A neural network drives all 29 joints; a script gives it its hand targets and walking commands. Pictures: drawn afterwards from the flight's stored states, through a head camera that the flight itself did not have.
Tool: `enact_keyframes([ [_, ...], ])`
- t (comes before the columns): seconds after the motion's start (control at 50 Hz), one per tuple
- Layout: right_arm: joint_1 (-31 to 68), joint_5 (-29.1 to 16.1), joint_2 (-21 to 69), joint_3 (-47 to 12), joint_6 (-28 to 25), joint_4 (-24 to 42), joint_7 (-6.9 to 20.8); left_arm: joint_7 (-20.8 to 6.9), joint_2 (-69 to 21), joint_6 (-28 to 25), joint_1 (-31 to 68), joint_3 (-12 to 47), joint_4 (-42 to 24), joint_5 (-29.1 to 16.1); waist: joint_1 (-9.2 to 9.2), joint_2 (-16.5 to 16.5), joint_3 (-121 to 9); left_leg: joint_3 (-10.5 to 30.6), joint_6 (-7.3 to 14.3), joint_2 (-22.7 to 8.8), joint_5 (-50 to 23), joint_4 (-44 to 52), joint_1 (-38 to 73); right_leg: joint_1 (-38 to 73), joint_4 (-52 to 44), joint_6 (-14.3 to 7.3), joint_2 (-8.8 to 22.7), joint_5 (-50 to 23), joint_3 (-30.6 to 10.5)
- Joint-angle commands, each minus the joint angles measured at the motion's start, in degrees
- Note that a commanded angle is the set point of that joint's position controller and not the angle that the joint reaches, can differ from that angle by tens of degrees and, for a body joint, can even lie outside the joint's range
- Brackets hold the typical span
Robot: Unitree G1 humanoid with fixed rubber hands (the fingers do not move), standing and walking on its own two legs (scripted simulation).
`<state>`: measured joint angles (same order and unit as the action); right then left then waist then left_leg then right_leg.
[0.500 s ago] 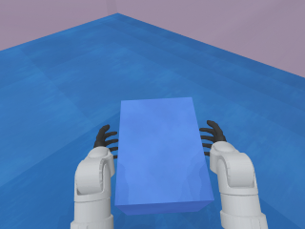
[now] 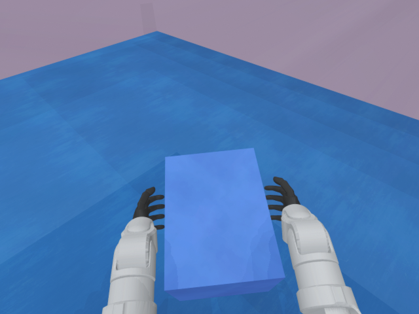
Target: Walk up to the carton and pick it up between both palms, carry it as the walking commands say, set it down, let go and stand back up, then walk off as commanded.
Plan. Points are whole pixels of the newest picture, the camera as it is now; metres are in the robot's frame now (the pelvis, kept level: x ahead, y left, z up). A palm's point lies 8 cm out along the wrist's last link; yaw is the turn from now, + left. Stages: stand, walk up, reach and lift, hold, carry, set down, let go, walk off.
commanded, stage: hold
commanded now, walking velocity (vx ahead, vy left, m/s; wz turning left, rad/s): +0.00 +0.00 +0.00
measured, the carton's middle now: (216, 224) +0.32 +0.00 -0.04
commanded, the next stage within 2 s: set down in 0.36 s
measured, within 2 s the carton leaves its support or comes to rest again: neither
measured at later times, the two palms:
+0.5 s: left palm (141, 213) +0.30 +0.15 +0.05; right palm (287, 207) +0.29 -0.14 +0.05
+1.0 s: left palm (150, 232) +0.29 +0.15 -0.03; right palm (281, 218) +0.31 -0.15 -0.02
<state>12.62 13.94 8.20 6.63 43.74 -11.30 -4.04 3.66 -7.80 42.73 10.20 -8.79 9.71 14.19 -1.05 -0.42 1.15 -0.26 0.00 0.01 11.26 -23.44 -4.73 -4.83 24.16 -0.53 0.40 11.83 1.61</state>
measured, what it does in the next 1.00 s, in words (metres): stands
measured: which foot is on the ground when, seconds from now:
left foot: down 0.00-1.00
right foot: down 0.00-1.00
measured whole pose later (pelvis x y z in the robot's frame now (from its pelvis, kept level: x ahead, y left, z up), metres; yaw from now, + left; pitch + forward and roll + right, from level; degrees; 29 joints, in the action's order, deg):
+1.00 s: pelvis -0.01 -0.01 -0.01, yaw -2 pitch +4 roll +0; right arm 23.9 21.7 11.5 22.2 24.7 -32.2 -3.0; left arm -0.4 -10.8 25.6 22.3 -24.2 30.2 21.5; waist 3.0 -0.2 -0.4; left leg 4.1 -0.8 1.3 13.8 -33.1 -22.9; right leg -23.6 33.5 -1.5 -2.8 13.5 -2.1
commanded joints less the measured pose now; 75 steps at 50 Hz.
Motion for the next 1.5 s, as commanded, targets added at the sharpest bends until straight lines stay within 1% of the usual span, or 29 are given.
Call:
enact_keyframes([
  [0.0,29.24,-14.67,53.60,-29.33,-3.31,1.05,16.05,-15.77,-53.64,-1.92,29.60,29.99,0.35,-14.32,0.21,0.49,-10.04,4.72,0.12,5.59,-1.05,3.61,1.85,1.84,-3.99,-0.69,-4.49,-4.79,-5.95],
  [0.06,33.74,-13.74,55.65,-26.84,-3.24,-2.49,17.22,-17.03,-55.93,-1.59,34.32,27.83,3.86,-13.83,0.42,0.78,-9.22,4.42,0.12,5.32,3.65,3.52,0.74,0.63,-4.23,-1.09,-4.41,1.01,-6.18],
  [0.1,36.10,-13.17,56.62,-25.03,-3.17,-5.20,18.03,-17.73,-56.82,-1.43,36.64,25.89,6.44,-13.29,0.91,1.02,-8.89,4.31,0.18,5.01,5.87,3.38,0.11,-0.13,-4.27,-1.16,-4.29,3.95,-6.31],
  [0.14,37.93,-12.58,57.28,-23.32,-3.12,-7.89,18.80,-18.25,-57.43,-1.36,38.37,24.00,8.72,-12.68,1.49,1.23,-8.51,4.28,0.23,4.61,7.50,3.44,-0.39,-0.77,-4.32,-1.12,-4.11,5.87,-6.41],
  [0.18,39.20,-11.92,57.31,-21.72,-3.15,-10.08,19.42,-18.57,-57.77,-1.34,39.71,22.58,10.51,-12.25,1.69,1.36,-8.22,4.32,0.17,4.15,8.54,3.91,-0.72,-1.04,-4.39,-1.05,-3.95,6.62,-6.43],
  [0.26,40.21,-10.88,56.50,-19.54,-3.48,-12.38,20.28,-18.64,-58.49,-1.49,40.94,21.48,12.38,-11.88,1.25,1.69,-8.01,4.62,-0.13,3.33,8.47,5.19,-0.36,-1.11,-4.51,-0.98,-3.82,5.34,-6.19],
  [0.34,39.35,-10.82,55.90,-19.76,-3.75,-11.36,20.73,-18.25,-59.22,-1.77,40.02,22.38,11.32,-12.24,0.86,1.60,-9.29,4.88,-0.45,2.92,4.73,5.82,1.22,-0.57,-4.38,-0.86,-3.93,1.21,-5.95],
  [0.36,38.32,-9.72,53.79,-16.92,-3.78,-13.60,20.86,-17.15,-60.96,-1.41,42.07,20.35,11.69,-11.59,1.19,4.82,-8.11,6.67,-0.08,0.57,1.02,8.49,-1.72,1.24,-3.04,-2.15,-4.64,-2.76,-4.07],
  [0.38,36.97,-9.50,52.96,-16.55,-3.99,-13.56,20.81,-16.76,-60.97,-1.46,40.03,19.90,13.16,-11.21,1.25,4.38,-8.26,6.69,-0.05,0.85,-0.83,8.22,-1.73,2.05,-2.98,-2.19,-4.62,-3.78,-4.41],
  [0.4,36.52,-9.24,52.47,-16.44,-4.36,-13.23,20.73,-16.53,-60.83,-1.67,38.50,19.36,14.25,-10.83,1.72,3.80,-9.02,6.46,-0.07,1.19,-3.02,7.66,-0.92,2.16,-2.98,-2.18,-4.62,-4.57,-4.59],
  [0.46,36.20,-8.59,51.99,-16.39,-5.82,-12.03,20.34,-16.22,-60.50,-3.06,36.14,17.98,15.78,-10.29,2.74,2.16,-11.72,5.76,0.01,2.17,-7.80,5.79,1.84,1.18,-3.10,-2.23,-4.48,-5.71,-5.23],
  [0.52,35.61,-7.95,52.59,-16.26,-7.45,-12.08,19.70,-16.32,-59.50,-5.00,35.87,17.56,15.94,-10.06,3.15,0.90,-13.43,5.30,0.35,2.85,-9.65,4.47,2.84,-0.07,-2.71,-1.88,-4.48,-6.38,-5.47],
  [0.58,34.78,-7.26,53.31,-15.97,-9.20,-13.10,19.05,-16.50,-58.18,-7.10,36.29,17.30,15.61,-9.63,3.48,0.39,-14.68,4.91,0.64,3.25,-10.17,3.31,2.56,-1.13,-2.10,-1.55,-4.42,-6.75,-5.87],
  [0.68,33.30,-6.01,54.65,-14.89,-12.32,-16.09,17.86,-17.02,-55.74,-10.62,36.30,15.91,16.47,-7.97,4.17,-0.17,-16.54,4.38,0.99,3.85,-10.36,0.92,-0.80,-2.23,-0.81,-0.87,-4.02,-8.29,-6.83],
  [0.78,33.26,-4.80,56.17,-13.33,-15.59,-19.61,16.51,-17.79,-53.36,-14.30,37.10,13.82,18.90,-5.91,4.24,-0.81,-18.14,4.12,1.43,4.41,-9.12,-2.37,-6.92,-3.89,1.30,-0.13,-3.62,-9.75,-7.57],
  [0.88,35.05,-3.17,56.56,-11.25,-19.01,-22.86,15.37,-18.16,-50.96,-17.79,39.36,11.61,21.41,-3.97,4.44,-1.29,-19.40,3.96,1.83,4.86,-5.30,-4.99,-13.03,-6.32,3.46,0.28,-3.61,-7.68,-7.97],
  [1.0,38.18,-0.95,54.98,-8.39,-23.15,-26.11,14.45,-18.09,-49.21,-21.75,42.66,9.47,24.07,-1.79,3.98,-1.08,-21.16,3.97,1.96,5.28,-1.42,-8.33,-20.05,-11.06,6.33,0.16,-4.16,-4.12,-7.77],
  [1.06,40.14,-0.27,53.68,-7.96,-25.03,-26.84,14.31,-17.83,-49.69,-23.47,44.18,9.30,24.93,-1.25,3.54,-0.39,-23.59,4.01,1.63,5.53,-1.08,-10.39,-23.25,-13.79,8.42,-0.09,-4.69,-3.88,-7.37],
  [1.16,42.44,0.04,51.95,-8.99,-27.58,-26.86,14.84,-17.33,-51.82,-25.69,45.12,10.34,25.92,-1.04,3.06,0.52,-29.17,3.76,0.59,5.82,-2.81,-13.76,-27.49,-19.19,12.39,-0.52,-5.74,-4.95,-6.44],
  [1.24,44.20,-0.48,51.68,-10.24,-28.93,-26.99,15.92,-16.96,-53.13,-26.99,46.49,11.73,25.49,-1.52,3.44,0.73,-34.09,3.59,-0.15,5.97,-4.48,-16.40,-29.82,-24.49,15.98,-0.80,-6.63,-5.51,-5.69],
  [1.36,46.59,-1.79,52.66,-12.41,-29.76,-26.90,17.61,-16.80,-54.90,-27.74,48.79,14.48,23.22,-2.80,3.88,0.36,-42.55,3.38,-0.97,6.29,-6.63,-20.85,-32.37,-31.16,21.10,-0.77,-7.53,-6.27,-4.99],
  [1.48,47.96,-1.89,52.95,-12.83,-29.32,-27.05,18.30,-16.90,-55.51,-27.29,50.49,15.31,22.77,-3.36,3.64,-0.04,-46.67,3.13,-1.27,6.70,-5.49,-25.30,-37.26,-38.07,25.90,-0.48,-7.91,-4.79,-4.57],
])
